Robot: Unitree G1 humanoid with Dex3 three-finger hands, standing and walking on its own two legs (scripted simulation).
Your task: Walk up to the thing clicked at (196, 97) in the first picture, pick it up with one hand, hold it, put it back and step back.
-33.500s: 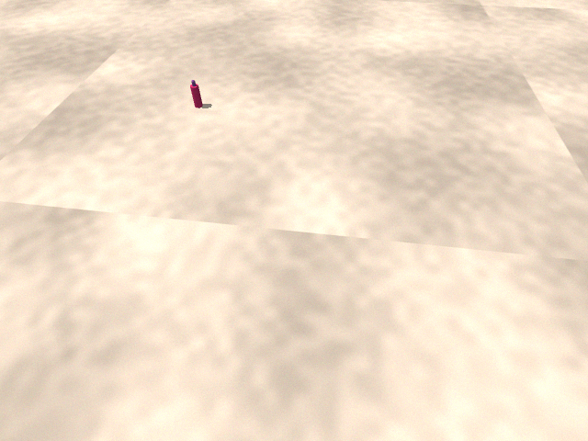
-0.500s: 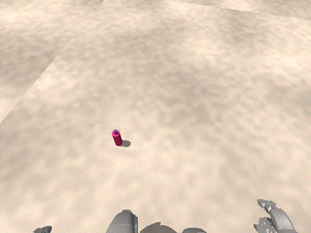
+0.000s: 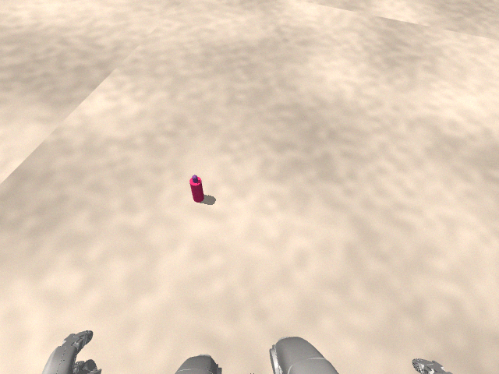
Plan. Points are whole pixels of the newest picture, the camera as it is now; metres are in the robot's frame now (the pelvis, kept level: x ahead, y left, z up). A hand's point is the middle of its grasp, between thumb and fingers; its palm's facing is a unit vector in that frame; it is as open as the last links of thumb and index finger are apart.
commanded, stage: step back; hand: left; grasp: from the side
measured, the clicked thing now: (196, 187) +0.88 +0.22 -0.67
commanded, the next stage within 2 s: stand in 1.34 s
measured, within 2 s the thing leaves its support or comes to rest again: neither
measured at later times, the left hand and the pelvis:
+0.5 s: hand out of the picture -0.09 +0.27 -0.14, palm faces +0.06 -0.89 -0.45, open 7.4 cm; pelvis -0.15 -0.02 -0.01, yaw +3 degrees
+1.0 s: hand out of the picture -0.10 +0.26 -0.15, palm faces +0.06 -0.93 -0.36, open 7.4 cm; pelvis -0.14 -0.01 +0.00, yaw +3 degrees
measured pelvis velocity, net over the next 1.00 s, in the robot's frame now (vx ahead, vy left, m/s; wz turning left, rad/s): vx -0.14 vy -0.01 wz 0.05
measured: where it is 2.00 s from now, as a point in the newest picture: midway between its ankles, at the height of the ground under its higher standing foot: outside the picture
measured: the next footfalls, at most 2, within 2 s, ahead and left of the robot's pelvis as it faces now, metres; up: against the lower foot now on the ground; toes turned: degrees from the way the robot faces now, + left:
right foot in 0.14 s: -0.08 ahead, -0.13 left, +0.00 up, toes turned +2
left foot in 0.48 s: -0.09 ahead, +0.12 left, +0.00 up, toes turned +3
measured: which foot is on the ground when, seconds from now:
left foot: down 0.00-0.16, up 0.18-0.46, down 0.48-1.00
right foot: up 0.00-0.12, down 0.14-1.00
